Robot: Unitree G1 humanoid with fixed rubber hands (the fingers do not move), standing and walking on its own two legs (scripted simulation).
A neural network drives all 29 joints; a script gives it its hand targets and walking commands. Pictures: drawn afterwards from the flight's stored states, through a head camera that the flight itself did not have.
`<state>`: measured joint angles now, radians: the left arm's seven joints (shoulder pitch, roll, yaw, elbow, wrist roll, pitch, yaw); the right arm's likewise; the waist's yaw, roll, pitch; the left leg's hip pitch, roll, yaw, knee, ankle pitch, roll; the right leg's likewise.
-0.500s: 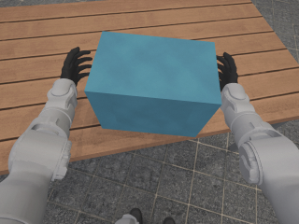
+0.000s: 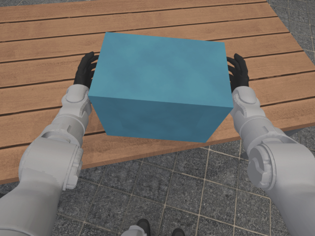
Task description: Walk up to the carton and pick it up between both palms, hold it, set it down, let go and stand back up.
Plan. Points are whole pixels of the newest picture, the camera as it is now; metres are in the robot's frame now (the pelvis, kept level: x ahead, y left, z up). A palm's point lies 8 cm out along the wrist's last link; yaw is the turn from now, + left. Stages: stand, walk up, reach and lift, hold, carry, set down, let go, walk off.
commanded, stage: reach and lift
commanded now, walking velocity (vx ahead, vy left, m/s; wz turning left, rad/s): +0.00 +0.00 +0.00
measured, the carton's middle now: (160, 92) +0.48 +0.03 +0.01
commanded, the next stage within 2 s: none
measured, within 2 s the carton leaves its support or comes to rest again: neither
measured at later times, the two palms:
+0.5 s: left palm (82, 84) +0.46 +0.23 +0.05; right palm (237, 87) +0.47 -0.16 +0.06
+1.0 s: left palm (83, 86) +0.45 +0.23 +0.05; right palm (239, 91) +0.46 -0.16 +0.06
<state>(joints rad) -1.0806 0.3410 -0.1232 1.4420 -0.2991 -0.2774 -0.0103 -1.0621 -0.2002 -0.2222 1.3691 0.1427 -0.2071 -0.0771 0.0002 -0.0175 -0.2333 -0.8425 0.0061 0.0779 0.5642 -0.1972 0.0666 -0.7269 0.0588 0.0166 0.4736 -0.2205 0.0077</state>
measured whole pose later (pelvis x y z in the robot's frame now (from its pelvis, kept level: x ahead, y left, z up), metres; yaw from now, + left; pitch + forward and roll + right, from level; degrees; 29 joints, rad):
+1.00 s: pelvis +0.00 +0.01 +0.00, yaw +0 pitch +27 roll -4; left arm -1.08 0.30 0.17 1.50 -0.05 -0.40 -0.05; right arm -1.00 -0.15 -0.59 1.33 -0.28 -0.39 -0.04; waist 0.00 -0.02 -0.23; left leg -0.84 0.00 0.08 0.56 -0.19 0.08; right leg -0.73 0.05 0.02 0.47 -0.22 0.01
